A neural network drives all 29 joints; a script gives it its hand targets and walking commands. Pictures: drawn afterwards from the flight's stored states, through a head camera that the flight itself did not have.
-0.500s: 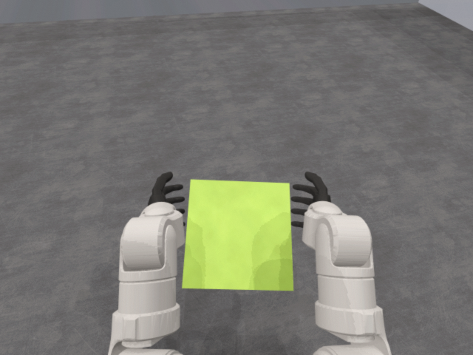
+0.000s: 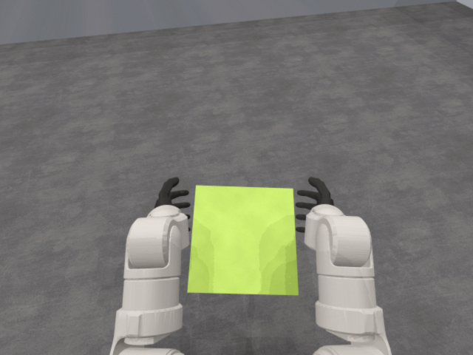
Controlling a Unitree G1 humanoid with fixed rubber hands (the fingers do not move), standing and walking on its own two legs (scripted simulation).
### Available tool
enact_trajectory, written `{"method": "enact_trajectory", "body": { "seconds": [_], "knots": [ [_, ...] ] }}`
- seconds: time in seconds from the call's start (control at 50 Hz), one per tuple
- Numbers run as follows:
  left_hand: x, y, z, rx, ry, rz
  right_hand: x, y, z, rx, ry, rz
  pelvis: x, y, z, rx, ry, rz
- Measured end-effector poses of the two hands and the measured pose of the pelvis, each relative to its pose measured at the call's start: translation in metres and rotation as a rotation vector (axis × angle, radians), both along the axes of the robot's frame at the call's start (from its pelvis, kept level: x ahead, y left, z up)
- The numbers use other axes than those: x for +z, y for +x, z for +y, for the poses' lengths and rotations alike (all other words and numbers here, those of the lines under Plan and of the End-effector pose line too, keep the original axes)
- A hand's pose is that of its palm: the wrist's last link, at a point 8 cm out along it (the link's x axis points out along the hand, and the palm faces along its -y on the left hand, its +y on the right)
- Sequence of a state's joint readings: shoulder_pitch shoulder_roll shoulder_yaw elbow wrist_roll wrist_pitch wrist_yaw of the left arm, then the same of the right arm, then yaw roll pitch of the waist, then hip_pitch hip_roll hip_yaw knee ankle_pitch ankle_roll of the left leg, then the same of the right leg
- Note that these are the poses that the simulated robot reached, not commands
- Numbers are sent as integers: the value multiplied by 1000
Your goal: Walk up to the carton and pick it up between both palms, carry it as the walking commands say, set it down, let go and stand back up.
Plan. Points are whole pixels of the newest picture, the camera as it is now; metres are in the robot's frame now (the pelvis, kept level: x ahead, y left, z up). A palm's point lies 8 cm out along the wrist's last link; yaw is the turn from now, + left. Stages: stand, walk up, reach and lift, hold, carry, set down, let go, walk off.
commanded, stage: carry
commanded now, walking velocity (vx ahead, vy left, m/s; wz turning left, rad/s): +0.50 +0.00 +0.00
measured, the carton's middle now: (241, 243) +0.33 +0.00 -0.02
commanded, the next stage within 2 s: none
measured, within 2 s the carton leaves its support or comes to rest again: neither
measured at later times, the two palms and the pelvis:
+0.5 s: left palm (164, 109) +0.62 +0.16 +0.09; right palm (272, 105) +0.61 -0.09 +0.09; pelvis +0.30 +0.05 +0.01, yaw -3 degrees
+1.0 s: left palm (195, 49) +0.92 +0.11 +0.09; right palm (277, 49) +0.92 -0.14 +0.08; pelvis +0.61 -0.01 +0.02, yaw +1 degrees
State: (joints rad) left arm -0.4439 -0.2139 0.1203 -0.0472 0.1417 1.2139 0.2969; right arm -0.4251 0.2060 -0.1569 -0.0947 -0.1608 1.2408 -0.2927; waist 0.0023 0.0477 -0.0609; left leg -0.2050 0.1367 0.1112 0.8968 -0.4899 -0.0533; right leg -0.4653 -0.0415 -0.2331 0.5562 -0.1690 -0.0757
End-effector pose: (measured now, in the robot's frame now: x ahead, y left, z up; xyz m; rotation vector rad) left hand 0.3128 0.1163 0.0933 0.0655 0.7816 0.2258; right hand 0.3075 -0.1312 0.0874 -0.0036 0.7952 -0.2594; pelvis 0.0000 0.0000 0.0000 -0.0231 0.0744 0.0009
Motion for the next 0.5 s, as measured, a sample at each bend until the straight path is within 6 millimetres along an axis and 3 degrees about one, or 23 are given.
{"method": "enact_trajectory", "body": {
  "seconds": [0.08,0.2,0.3,0.4,0.5],
  "knots": [
    [-5,38,-3,18,12,82,-7,41,-3,16,12,78,15,41,-6,12,24,10],
    [8,107,2,33,-4,69,5,110,2,17,23,61,28,107,-2,1,41,12],
    [17,179,12,1,-19,11,18,176,12,-12,8,2,23,175,14,2,31,-3],
    [7,256,32,-18,-40,-42,17,249,33,-23,-29,-50,-1,253,38,-21,25,-19],
    [-6,303,46,-3,-38,49,6,301,45,2,-36,44,12,304,49,-61,22,3]
  ]
}}
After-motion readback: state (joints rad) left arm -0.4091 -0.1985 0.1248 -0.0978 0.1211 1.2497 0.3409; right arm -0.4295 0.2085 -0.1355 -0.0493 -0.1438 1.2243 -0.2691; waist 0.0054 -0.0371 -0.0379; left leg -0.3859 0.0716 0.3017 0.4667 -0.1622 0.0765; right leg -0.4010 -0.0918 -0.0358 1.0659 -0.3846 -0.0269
